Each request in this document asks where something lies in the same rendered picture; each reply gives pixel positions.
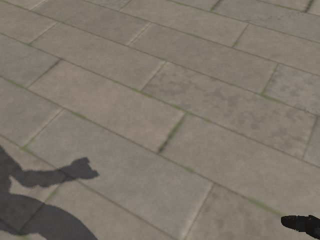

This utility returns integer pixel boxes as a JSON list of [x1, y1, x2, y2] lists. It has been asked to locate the robot right hand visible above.
[[281, 215, 320, 240]]

